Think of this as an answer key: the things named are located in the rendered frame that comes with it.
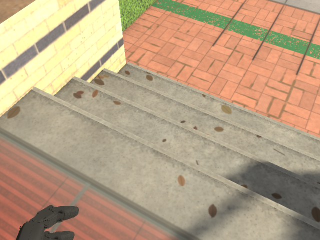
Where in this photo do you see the left robot hand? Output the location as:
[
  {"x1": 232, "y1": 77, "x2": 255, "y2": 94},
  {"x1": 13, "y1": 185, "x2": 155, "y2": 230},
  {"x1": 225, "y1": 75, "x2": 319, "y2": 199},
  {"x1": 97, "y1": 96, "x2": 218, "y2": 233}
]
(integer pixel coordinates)
[{"x1": 16, "y1": 205, "x2": 79, "y2": 240}]

